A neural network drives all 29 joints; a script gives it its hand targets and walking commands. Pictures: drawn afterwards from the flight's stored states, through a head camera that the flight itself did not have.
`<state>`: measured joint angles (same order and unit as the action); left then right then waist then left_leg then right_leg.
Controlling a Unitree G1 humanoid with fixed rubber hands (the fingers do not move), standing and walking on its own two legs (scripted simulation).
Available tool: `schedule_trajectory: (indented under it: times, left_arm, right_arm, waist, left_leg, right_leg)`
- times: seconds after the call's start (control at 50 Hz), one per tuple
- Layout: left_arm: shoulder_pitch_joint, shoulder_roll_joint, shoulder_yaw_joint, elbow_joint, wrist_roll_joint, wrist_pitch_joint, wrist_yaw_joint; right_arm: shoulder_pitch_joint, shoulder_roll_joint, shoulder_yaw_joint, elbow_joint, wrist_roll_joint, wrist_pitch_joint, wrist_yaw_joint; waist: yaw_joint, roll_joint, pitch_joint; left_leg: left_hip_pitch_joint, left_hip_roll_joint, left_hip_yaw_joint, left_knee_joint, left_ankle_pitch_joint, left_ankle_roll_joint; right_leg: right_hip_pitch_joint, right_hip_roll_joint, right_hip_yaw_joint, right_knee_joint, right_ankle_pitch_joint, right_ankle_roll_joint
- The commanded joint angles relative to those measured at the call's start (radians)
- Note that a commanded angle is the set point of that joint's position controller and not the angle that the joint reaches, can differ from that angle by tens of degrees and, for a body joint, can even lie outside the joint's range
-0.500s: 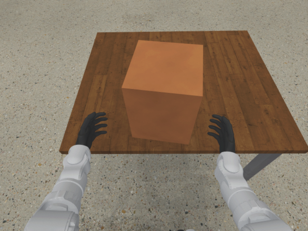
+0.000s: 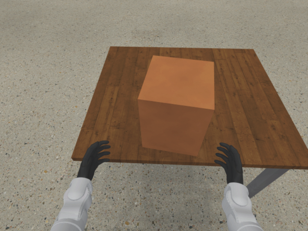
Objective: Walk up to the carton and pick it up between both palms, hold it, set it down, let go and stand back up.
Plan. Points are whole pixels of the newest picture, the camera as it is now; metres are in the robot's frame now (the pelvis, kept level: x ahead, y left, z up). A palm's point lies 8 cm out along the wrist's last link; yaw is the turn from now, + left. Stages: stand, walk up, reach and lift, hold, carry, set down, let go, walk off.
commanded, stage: set down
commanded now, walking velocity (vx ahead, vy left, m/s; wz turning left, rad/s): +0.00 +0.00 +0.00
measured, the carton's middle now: (175, 107) +0.50 -0.07 -0.01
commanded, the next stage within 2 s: none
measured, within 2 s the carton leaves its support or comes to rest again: neither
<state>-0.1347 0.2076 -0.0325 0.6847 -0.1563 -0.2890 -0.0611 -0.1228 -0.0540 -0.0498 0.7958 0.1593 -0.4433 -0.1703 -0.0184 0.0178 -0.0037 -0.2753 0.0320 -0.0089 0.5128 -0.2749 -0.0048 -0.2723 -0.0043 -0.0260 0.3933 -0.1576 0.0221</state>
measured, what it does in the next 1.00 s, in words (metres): stands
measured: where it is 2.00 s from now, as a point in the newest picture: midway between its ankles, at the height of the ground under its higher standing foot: outside the picture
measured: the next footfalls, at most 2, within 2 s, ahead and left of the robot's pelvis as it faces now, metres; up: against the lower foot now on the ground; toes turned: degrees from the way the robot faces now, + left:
none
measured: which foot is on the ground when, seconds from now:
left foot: down 0.00-1.00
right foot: down 0.00-1.00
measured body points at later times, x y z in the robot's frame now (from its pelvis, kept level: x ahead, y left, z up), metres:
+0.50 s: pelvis +0.00 +0.00 +0.00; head -0.01 +0.01 +0.45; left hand +0.23 +0.21 -0.01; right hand +0.21 -0.20 -0.02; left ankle -0.01 +0.11 -0.74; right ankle +0.03 -0.14 -0.74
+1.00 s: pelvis +0.02 -0.01 +0.00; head +0.02 +0.01 +0.45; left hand +0.21 +0.22 -0.03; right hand +0.20 -0.21 -0.03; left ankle -0.01 +0.11 -0.74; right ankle +0.03 -0.14 -0.74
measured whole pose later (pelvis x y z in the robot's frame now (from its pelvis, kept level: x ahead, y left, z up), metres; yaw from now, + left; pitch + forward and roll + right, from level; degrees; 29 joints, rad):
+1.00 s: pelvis +0.02 -0.01 +0.00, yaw -1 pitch -6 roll -1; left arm 0.27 0.28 -0.08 0.36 -0.18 -0.18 -0.02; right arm 0.28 -0.09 -0.02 0.43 0.11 -0.27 -0.08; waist 0.03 -0.01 0.10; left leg -0.03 0.03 0.01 0.41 -0.27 -0.01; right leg -0.06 0.00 0.01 0.35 -0.19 0.01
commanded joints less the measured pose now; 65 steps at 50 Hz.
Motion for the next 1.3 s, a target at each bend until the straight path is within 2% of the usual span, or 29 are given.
schedule_trajectory:
  times: [0.0,0.04,0.06,0.1,0.12,0.14,0.2,0.26,0.28,0.34,0.4,0.46,0.5,0.56,0.6,0.68,0.74,0.8,0.84,0.86,0.9,0.94,1.0,1.1,1.18,1.2,1.22,1.24,1.28]
  left_arm:
    - [-0.019,0.086,0.021,-0.296,-0.002,-0.049,0.014]
    - [0.035,0.108,0.035,-0.329,0.003,-0.045,0.006]
    - [-0.09,0.131,0.014,-0.297,-0.012,-0.038,0.007]
    - [-0.028,0.114,0.01,-0.314,-0.023,-0.024,0.009]
    - [-0.108,0.136,-0.005,-0.314,-0.042,-0.023,0.012]
    - [0.013,0.129,-0.003,-0.365,-0.037,-0.024,0.015]
    - [0.076,0.16,-0.013,-0.438,-0.048,-0.018,0.018]
    - [0.012,0.171,-0.028,-0.383,-0.06,0.019,0.009]
    - [0.164,0.142,-0.022,-0.418,-0.04,0.032,0.013]
    - [0.098,0.151,-0.028,-0.436,-0.053,0.054,0.014]
    - [0.204,0.148,-0.029,-0.508,-0.046,0.073,0.02]
    - [0.195,0.137,-0.044,-0.493,-0.07,0.056,0.028]
    - [0.233,0.132,-0.036,-0.469,-0.061,0.055,0.033]
    - [0.276,0.119,-0.055,-0.564,-0.06,0.049,0.054]
    - [0.289,0.113,-0.058,-0.52,-0.052,0.048,0.06]
    - [0.324,0.137,-0.021,-0.468,-0.047,0.055,0.052]
    - [0.32,0.159,-0.016,-0.558,-0.054,0.036,0.06]
    - [0.327,0.158,-0.005,-0.457,-0.035,0.052,0.048]
    - [0.337,0.158,-0.012,-0.512,-0.038,0.05,0.049]
    - [0.323,0.146,-0.016,-0.449,-0.019,0.077,0.046]
    - [0.343,0.156,-0.007,-0.479,-0.033,0.067,0.038]
    - [0.343,0.155,-0.007,-0.457,-0.025,0.09,0.033]
    - [0.368,0.148,0.005,-0.508,-0.004,0.09,0.043]
    - [0.433,0.157,0.024,-0.457,0.01,0.106,0.025]
    - [0.411,0.159,0.033,-0.462,0.002,0.099,0.019]
    - [0.393,0.14,0.031,-0.448,0.027,0.122,0.021]
    - [0.4,0.146,0.029,-0.519,0.004,0.105,0.028]
    - [0.395,0.147,0.029,-0.457,0.023,0.125,0.026]
    - [0.379,0.148,0.025,-0.467,0.016,0.131,0.03]
  right_arm:
    - [-0.016,-0.062,0.0,-0.268,0.006,-0.046,0.022]
    - [0.04,-0.057,0.029,-0.295,0.014,-0.046,0.023]
    - [-0.08,-0.079,-0.003,-0.298,0.004,-0.026,0.024]
    - [-0.028,-0.071,-0.006,-0.319,-0.009,-0.002,0.029]
    - [-0.094,-0.077,-0.015,-0.323,-0.017,0.02,0.03]
    - [0.025,-0.054,0.002,-0.341,-0.016,0.023,0.029]
    - [0.112,-0.033,0.028,-0.407,0.002,0.051,0.026]
    - [0.056,-0.053,0.004,-0.395,-0.013,0.088,0.024]
    - [0.186,-0.05,0.014,-0.406,-0.013,0.094,0.023]
    - [0.131,-0.059,-0.006,-0.444,-0.022,0.116,0.021]
    - [0.229,-0.079,0.007,-0.502,-0.02,0.128,0.03]
    - [0.224,-0.088,-0.007,-0.55,-0.042,0.13,0.042]
    - [0.267,-0.093,-0.007,-0.533,-0.048,0.14,0.053]
    - [0.273,-0.122,-0.018,-0.585,-0.032,0.137,0.073]
    - [0.285,-0.127,-0.012,-0.569,-0.029,0.135,0.084]
    - [0.331,-0.116,0.011,-0.559,-0.04,0.148,0.087]
    - [0.336,-0.114,0.018,-0.61,-0.025,0.138,0.091]
    - [0.354,-0.11,0.017,-0.522,-0.04,0.144,0.091]
    - [0.352,-0.113,0.011,-0.547,-0.032,0.134,0.09]
    - [0.343,-0.118,0.003,-0.467,-0.042,0.15,0.092]
    - [0.37,-0.116,0.004,-0.517,-0.046,0.133,0.086]
    - [0.377,-0.126,0.005,-0.464,-0.056,0.138,0.082]
    - [0.382,-0.132,0.007,-0.471,-0.051,0.122,0.095]
    - [0.43,-0.141,0.013,-0.491,-0.061,0.109,0.096]
    - [0.417,-0.134,0.023,-0.516,-0.062,0.111,0.099]
    - [0.395,-0.163,0.013,-0.449,-0.066,0.128,0.11]
    - [0.408,-0.155,0.014,-0.519,-0.061,0.113,0.106]
    - [0.401,-0.161,0.012,-0.472,-0.069,0.128,0.11]
    - [0.391,-0.167,0.016,-0.476,-0.072,0.131,0.117]
  waist:
    - [0.005,0.01,-0.262]
    - [0.029,0.013,-0.245]
    - [0.001,0.032,-0.245]
    - [0.004,0.012,-0.16]
    - [0.006,0.039,-0.149]
    - [0.012,0.03,-0.118]
    - [0.019,0.026,-0.129]
    - [-0.005,0.055,-0.052]
    - [0.006,0.049,-0.032]
    - [0.001,0.058,0.006]
    - [0.025,0.07,0.006]
    - [0.015,0.016,0.027]
    - [0.007,0.01,0.058]
    - [0.023,0.029,0.014]
    - [0.024,0.036,0.02]
    - [0.033,-0.019,0.049]
    - [0.056,0.006,0.015]
    - [0.044,0.021,0.061]
    - [0.047,0.053,0.033]
    - [0.037,0.068,0.062]
    - [0.03,0.045,0.028]
    - [0.026,0.043,0.024]
    - [0.043,0.062,0.01]
    - [0.034,-0.002,0.033]
    - [0.046,-0.029,0.046]
    - [0.045,0.023,0.082]
    - [0.052,0.004,0.036]
    - [0.044,0.018,0.061]
    - [0.044,0.005,0.042]
  left_leg:
    - [0.134,-0.036,-0.002,-0.087,0.368,-0.058]
    - [0.146,-0.044,0.008,-0.088,0.399,-0.061]
    - [0.101,-0.047,0.006,-0.09,0.334,-0.055]
    - [0.076,-0.046,0.013,-0.117,0.234,-0.041]
    - [0.039,-0.047,0.016,-0.126,0.168,-0.04]
    - [0.084,-0.045,0.019,-0.138,0.162,-0.041]
    - [0.117,-0.052,0.026,-0.137,0.177,-0.034]
    - [0.058,-0.048,0.026,-0.15,0.094,-0.028]
    - [0.098,-0.044,0.026,-0.172,0.123,-0.031]
    - [0.046,-0.035,0.023,-0.184,0.062,-0.036]
    - [0.11,-0.031,0.023,-0.185,0.141,-0.049]
    - [0.071,-0.026,0.016,-0.183,0.117,-0.035]
    - [0.067,-0.019,0.013,-0.197,0.109,-0.032]
    - [0.094,-0.005,0.006,-0.199,0.153,-0.042]
    - [0.09,-0.007,0.009,-0.201,0.149,-0.043]
    - [0.089,-0.023,0.026,-0.205,0.142,-0.025]
    - [0.105,-0.024,0.029,-0.196,0.181,-0.03]
    - [0.111,-0.031,0.033,-0.195,0.166,-0.031]
    - [0.137,-0.027,0.033,-0.195,0.193,-0.037]
    - [0.132,-0.025,0.036,-0.199,0.175,-0.043]
    - [0.148,-0.032,0.036,-0.19,0.193,-0.041]
    - [0.193,-0.037,0.04,-0.174,0.249,-0.048]
    - [0.198,-0.028,0.03,-0.174,0.314,-0.056]
    - [0.232,-0.037,0.04,-0.165,0.379,-0.055]
    - [0.221,-0.04,0.045,-0.183,0.353,-0.045]
    - [0.224,-0.032,0.047,-0.193,0.332,-0.057]
    - [0.233,-0.035,0.049,-0.185,0.364,-0.055]
    - [0.231,-0.033,0.052,-0.195,0.336,-0.056]
    - [0.223,-0.038,0.056,-0.196,0.317,-0.053]
  right_leg:
    - [0.228,0.05,0.018,-0.034,0.218,-0.06]
    - [0.28,0.044,0.033,-0.039,0.252,-0.058]
    - [0.24,0.034,0.034,-0.033,0.178,-0.062]
    - [0.239,0.028,0.039,-0.048,0.096,-0.065]
    - [0.222,0.02,0.037,-0.048,0.032,-0.068]
    - [0.248,0.015,0.042,-0.066,0.041,-0.065]
    - [0.279,0.004,0.059,-0.073,0.072,-0.063]
    - [0.234,-0.004,0.058,-0.073,-0.022,-0.071]
    - [0.275,0.003,0.052,-0.091,0.006,-0.071]
    - [0.26,0.005,0.052,-0.084,-0.046,-0.075]
    - [0.286,0.014,0.046,-0.09,0.009,-0.082]
    - [0.263,0.022,0.045,-0.074,-0.027,-0.084]
    - [0.273,0.018,0.046,-0.074,-0.023,-0.085]
    - [0.281,0.031,0.044,-0.062,0.011,-0.092]
    - [0.274,0.031,0.048,-0.066,0.001,-0.096]
    - [0.276,0.018,0.066,-0.09,0.004,-0.082]
    - [0.285,0.018,0.066,-0.078,0.036,-0.083]
    - [0.275,0.011,0.069,-0.093,0.018,-0.08]
    - [0.277,0.014,0.065,-0.093,0.041,-0.085]
    - [0.26,0.015,0.066,-0.102,0.016,-0.091]
    - [0.277,0.014,0.064,-0.101,0.052,-0.079]
    - [0.261,0.01,0.057,-0.105,0.086,-0.074]
    - [0.279,0.025,0.047,-0.092,0.128,-0.074]
    - [0.274,0.025,0.043,-0.117,0.198,-0.064]
    - [0.269,0.024,0.046,-0.125,0.163,-0.06]
    - [0.247,0.03,0.044,-0.127,0.127,-0.066]
    - [0.264,0.031,0.039,-0.123,0.158,-0.066]
    - [0.251,0.032,0.04,-0.129,0.128,-0.068]
    - [0.263,0.029,0.044,-0.129,0.117,-0.065]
